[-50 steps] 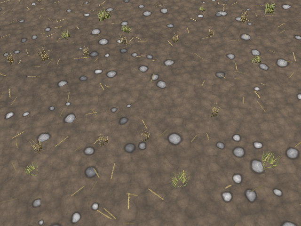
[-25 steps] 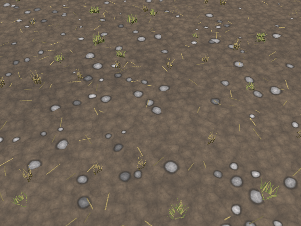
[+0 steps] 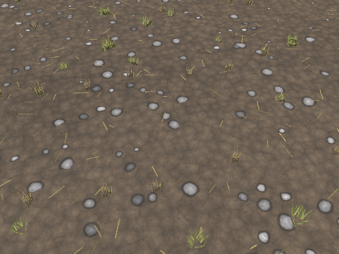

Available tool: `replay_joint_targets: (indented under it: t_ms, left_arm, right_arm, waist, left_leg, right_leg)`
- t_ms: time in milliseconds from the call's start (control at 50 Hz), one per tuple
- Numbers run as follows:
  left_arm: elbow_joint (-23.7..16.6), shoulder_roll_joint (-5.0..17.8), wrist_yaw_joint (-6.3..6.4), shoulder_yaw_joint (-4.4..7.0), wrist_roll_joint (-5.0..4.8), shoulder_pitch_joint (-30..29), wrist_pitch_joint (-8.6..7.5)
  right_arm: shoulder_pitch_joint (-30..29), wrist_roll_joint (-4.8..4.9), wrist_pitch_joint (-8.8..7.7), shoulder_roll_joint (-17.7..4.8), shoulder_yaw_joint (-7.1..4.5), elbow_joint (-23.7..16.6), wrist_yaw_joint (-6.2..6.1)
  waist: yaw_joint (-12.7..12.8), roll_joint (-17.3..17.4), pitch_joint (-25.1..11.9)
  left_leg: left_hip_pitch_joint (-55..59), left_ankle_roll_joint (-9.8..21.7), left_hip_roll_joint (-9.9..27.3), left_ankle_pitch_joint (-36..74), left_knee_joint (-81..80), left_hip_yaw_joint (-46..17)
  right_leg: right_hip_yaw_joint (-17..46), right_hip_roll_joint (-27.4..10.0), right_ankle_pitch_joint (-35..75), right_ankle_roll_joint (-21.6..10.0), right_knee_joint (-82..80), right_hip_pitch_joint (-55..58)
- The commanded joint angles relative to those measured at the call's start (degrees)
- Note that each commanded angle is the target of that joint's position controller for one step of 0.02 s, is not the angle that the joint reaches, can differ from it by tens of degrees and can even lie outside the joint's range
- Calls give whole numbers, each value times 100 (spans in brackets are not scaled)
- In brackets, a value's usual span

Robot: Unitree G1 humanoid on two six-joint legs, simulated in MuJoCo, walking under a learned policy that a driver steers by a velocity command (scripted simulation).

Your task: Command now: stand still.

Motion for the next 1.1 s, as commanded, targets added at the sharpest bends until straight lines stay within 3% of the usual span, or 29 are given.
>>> replay_joint_targets:
  t_ms: [20,1100]
  left_arm:
    - [-2,350,12,40,0,531,-15]
    - [-51,218,14,11,-1,888,-90]
  right_arm:
    - [382,4,-17,-384,-46,-16,-13]
    - [612,19,-18,-222,0,139,-34]
  waist:
    - [1,-20,368]
    - [16,-28,421]
  left_leg:
    - [316,57,667,420,-342,-772]
    - [315,-36,697,684,-142,-695]
  right_leg:
    - [586,-628,522,-174,-559,-753]
    - [598,-637,1090,-221,-578,-592]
